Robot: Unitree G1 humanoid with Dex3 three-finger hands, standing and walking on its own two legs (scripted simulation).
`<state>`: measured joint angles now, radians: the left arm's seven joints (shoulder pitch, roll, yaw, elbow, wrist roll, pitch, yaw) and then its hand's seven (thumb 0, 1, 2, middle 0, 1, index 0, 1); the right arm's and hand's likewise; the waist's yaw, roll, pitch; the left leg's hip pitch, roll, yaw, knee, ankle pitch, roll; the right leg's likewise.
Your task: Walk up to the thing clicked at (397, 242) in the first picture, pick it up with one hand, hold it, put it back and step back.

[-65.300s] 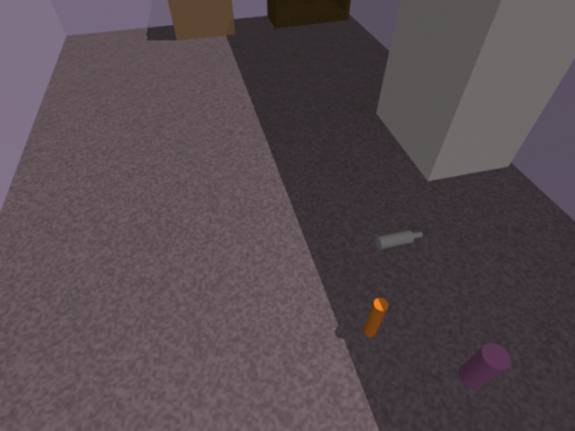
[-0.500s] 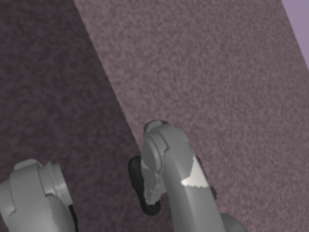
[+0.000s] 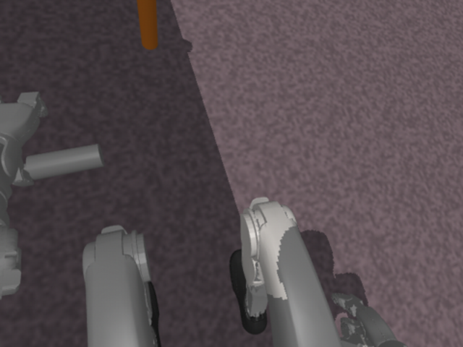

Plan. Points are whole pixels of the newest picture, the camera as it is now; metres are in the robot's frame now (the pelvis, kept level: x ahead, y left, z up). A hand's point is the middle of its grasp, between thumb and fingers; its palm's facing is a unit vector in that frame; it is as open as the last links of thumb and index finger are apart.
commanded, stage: withdraw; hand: left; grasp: from above
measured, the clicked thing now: (55, 163) +0.52 +0.31 -0.34
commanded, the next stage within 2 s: home in 0.12 s
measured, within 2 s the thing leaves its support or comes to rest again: neither
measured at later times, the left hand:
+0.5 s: hand (42, 142) +0.51 +0.28 -0.18, palm faces -0.34 -0.16 -0.93, open 12.0 cm
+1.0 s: hand out of the picture +0.34 +0.24 +0.04, palm faces -0.16 -0.83 -0.54, open 7.4 cm
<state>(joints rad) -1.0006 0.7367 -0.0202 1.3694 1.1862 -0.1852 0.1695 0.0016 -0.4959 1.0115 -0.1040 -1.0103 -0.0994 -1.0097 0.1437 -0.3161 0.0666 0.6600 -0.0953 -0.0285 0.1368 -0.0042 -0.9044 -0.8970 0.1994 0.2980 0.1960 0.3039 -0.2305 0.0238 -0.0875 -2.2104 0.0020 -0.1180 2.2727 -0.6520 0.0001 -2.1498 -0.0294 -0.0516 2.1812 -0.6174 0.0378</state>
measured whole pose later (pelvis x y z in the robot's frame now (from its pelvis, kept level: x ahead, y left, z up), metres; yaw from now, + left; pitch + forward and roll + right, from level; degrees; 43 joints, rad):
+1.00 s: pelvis +0.02 +0.00 +0.15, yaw +3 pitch +31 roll -5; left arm -0.21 0.38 0.04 0.44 0.30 0.17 0.04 0.01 0.88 0.90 -0.22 -0.31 -0.22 -0.30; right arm 0.07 -0.28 -0.03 0.56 0.02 -0.04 0.02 0.00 -0.91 -0.90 0.20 0.30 0.20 0.30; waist -0.06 0.03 -0.20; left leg -1.71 0.01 -0.08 1.82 -0.65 -0.01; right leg -1.66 -0.04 -0.05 1.75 -0.62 0.03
